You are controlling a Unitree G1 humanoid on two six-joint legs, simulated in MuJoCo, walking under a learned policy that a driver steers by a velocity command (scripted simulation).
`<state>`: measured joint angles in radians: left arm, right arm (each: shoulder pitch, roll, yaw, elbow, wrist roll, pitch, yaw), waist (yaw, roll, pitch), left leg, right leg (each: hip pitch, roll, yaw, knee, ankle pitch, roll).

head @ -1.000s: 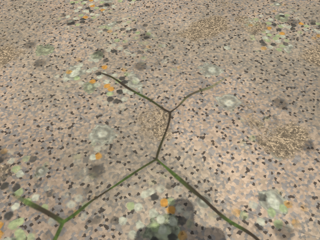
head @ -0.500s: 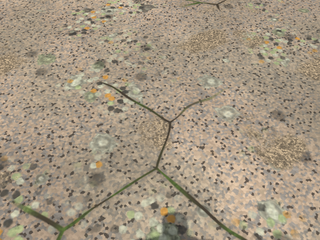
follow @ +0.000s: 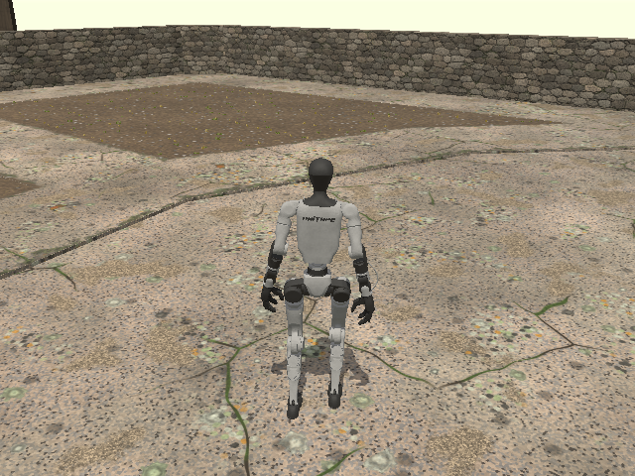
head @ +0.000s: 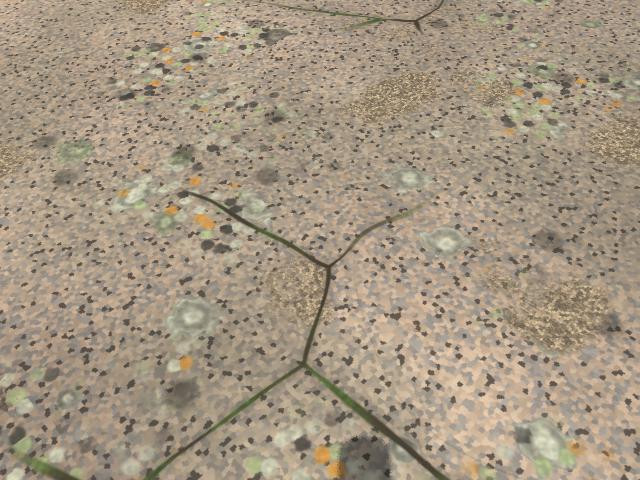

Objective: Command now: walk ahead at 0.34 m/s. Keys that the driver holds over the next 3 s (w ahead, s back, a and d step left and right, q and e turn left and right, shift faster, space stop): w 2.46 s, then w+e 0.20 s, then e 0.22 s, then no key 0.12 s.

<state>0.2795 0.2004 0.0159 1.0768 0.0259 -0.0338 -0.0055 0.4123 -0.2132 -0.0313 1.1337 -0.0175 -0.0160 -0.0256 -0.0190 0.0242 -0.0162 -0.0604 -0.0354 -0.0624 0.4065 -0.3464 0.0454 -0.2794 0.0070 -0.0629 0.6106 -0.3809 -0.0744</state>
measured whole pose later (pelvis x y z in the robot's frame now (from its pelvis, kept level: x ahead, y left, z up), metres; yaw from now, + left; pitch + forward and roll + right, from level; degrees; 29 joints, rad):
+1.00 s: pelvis +0.52 -0.03 -0.01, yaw +0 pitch +1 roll +1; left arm -0.01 0.18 0.02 0.88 0.02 -0.05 -0.03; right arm 0.49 -0.17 -0.02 1.10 -0.03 -0.10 -0.02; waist -0.08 -0.02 0.06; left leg 0.14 -0.08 0.07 0.20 -0.36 0.07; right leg -0.54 -0.03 -0.09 0.57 -0.09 -0.08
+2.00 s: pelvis +1.06 -0.01 +0.01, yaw +0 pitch +0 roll +1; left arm 0.08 0.20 0.04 0.91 0.03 -0.03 -0.03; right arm 0.47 -0.16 -0.03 1.06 -0.01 -0.10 0.00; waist -0.05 -0.04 0.03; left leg 0.04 -0.09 0.09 0.18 -0.23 0.09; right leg -0.63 -0.10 -0.04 0.73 -0.04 -0.02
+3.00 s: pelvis +1.54 -0.01 +0.01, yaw -14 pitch +1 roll -1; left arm 0.17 0.26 0.09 0.88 0.03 0.02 -0.01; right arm 0.26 -0.21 -0.04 0.91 -0.02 -0.08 -0.03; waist -0.01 -0.03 0.07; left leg -0.24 0.04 0.20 0.39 -0.17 0.06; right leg -0.56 -0.01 -0.01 1.00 -0.29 -0.02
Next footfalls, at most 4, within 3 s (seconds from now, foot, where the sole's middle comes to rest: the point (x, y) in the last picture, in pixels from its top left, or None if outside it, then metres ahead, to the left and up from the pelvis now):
0.50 left None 0.40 0.04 -0.77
1.04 right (394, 403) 0.72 -0.12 -0.77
1.58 left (314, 300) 1.02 0.06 -0.77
2.16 right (372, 217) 1.32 -0.12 -0.77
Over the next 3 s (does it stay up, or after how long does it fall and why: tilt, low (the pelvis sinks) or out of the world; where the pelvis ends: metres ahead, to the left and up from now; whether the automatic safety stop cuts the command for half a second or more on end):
stays up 1.54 -0.01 0.01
